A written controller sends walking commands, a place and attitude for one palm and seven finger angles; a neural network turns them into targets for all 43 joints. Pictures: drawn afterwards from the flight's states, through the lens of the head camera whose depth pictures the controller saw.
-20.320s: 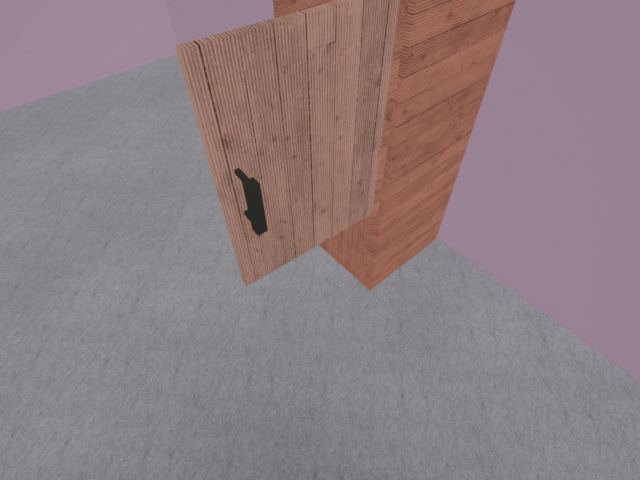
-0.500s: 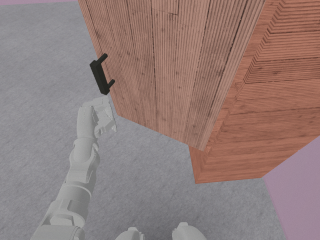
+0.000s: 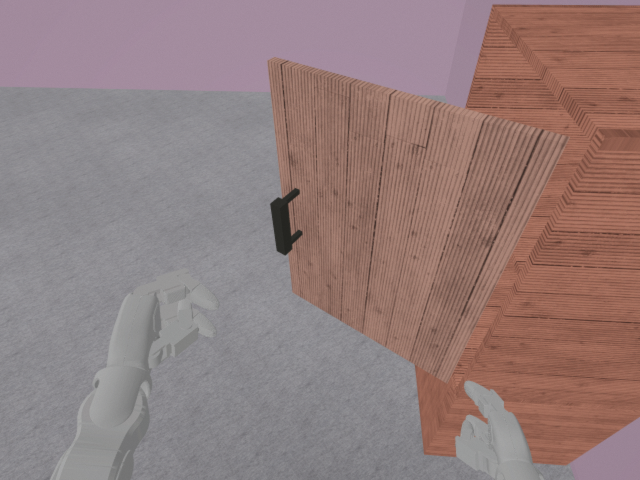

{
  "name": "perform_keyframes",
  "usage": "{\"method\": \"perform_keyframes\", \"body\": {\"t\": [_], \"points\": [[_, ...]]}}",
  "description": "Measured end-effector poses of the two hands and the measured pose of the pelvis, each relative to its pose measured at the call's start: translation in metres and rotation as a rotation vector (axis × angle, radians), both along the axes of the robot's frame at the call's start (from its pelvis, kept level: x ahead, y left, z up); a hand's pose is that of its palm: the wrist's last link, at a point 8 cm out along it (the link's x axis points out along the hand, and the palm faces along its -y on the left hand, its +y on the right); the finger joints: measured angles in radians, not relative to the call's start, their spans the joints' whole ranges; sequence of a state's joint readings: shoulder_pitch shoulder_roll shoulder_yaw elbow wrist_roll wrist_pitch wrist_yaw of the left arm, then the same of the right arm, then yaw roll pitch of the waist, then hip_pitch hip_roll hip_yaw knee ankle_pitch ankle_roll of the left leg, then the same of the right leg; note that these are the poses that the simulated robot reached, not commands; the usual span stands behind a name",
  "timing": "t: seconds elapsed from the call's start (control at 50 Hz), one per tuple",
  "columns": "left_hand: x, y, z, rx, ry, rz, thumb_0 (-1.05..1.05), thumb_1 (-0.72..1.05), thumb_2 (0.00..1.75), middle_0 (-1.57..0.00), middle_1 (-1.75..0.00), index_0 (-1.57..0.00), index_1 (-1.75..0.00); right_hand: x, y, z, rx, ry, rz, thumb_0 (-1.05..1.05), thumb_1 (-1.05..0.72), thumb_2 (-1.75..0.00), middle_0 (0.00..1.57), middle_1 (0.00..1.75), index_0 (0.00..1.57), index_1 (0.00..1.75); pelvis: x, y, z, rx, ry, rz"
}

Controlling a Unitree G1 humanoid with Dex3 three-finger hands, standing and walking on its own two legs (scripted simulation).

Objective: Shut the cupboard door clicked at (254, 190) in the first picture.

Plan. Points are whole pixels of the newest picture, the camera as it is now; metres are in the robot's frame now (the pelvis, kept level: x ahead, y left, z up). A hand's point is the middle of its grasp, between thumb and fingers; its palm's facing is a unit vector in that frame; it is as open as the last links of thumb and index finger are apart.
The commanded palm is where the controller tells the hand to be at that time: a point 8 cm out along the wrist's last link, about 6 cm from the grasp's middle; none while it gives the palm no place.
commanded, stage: draw the hand back to the body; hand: left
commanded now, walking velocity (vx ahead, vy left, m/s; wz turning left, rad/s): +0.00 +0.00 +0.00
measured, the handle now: (289, 221) +0.59 +0.12 -0.04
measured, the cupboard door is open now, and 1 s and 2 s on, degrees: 59 59 59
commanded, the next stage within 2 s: step back with the hand held close in 0.80 s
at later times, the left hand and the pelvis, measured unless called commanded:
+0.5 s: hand (12, 359) +0.17 +0.29 +0.17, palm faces +0.46 -0.78 -0.43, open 6.7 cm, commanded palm +0.13 +0.31 +0.18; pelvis -0.01 +0.01 +0.01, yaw +0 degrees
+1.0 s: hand (41, 355) +0.18 +0.27 +0.17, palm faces +0.44 -0.80 -0.41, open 7.4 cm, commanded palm +0.13 +0.30 +0.18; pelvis -0.01 +0.00 +0.01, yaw +0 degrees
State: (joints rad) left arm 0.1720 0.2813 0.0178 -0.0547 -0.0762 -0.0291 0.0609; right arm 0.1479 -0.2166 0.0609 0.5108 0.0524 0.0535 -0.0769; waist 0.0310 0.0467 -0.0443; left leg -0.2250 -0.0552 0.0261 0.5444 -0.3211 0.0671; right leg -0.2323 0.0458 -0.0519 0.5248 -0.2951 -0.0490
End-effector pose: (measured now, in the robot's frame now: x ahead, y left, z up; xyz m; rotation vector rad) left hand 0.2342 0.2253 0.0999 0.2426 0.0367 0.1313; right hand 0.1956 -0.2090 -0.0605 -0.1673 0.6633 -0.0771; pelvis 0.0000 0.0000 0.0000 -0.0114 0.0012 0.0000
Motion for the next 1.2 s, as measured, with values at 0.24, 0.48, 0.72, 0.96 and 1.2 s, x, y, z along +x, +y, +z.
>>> {"method": "perform_keyframes", "body": {"t": [0.24, 0.48, 0.72, 0.96, 1.2], "points": [[-0.055, 0.053, 0.041, 0.102, -0.048, 0.176, 0.02, 0.90, 0.90, -0.69, -0.83, -0.68, -0.82, -0.006, 0.025, -0.003, 0.017, 0.022, 0.079, 0.01, -0.90, -0.89, 0.21, 0.30, 0.20, 0.30, 0.002, 0.012, 0.008, -0.007, -0.056, 0.011], [-0.103, 0.094, 0.090, 0.266, -0.171, 0.304, 0.02, 0.90, 0.90, -0.37, -0.47, -0.36, -0.47, -0.036, 0.008, -0.014, 0.001, 0.052, 0.029, 0.01, -0.90, -0.89, 0.20, 0.30, 0.20, 0.30, -0.008, 0.014, 0.009, -0.007, -0.077, 0.005], [-0.106, 0.081, 0.072, 0.196, -0.160, 0.298, 0.02, 0.90, 0.90, -0.23, -0.32, -0.22, -0.31, -0.041, -0.006, -0.008, -0.030, 0.017, 0.014, 0.01, -0.90, -0.89, 0.20, 0.30, 0.20, 0.30, -0.015, 0.007, 0.008, -0.002, -0.084, 0.004], [-0.100, 0.073, 0.085, 0.234, -0.193, 0.281, 0.02, 0.89, 0.90, -0.22, -0.30, -0.21, -0.30, -0.033, -0.009, -0.006, -0.007, -0.008, 0.015, 0.01, -0.90, -0.89, 0.20, 0.30, 0.20, 0.30, -0.012, 0.000, 0.008, -0.002, -0.074, -0.002], [-0.087, 0.077, 0.078, 0.300, -0.177, 0.222, 0.02, 0.89, 0.90, -0.22, -0.30, -0.21, -0.30, -0.049, -0.031, -0.018, -0.063, 0.107, -0.089, 0.01, -0.90, -0.89, 0.20, 0.30, 0.20, 0.30, -0.012, 0.007, 0.003, -0.003, 0.011, -0.007]]}}
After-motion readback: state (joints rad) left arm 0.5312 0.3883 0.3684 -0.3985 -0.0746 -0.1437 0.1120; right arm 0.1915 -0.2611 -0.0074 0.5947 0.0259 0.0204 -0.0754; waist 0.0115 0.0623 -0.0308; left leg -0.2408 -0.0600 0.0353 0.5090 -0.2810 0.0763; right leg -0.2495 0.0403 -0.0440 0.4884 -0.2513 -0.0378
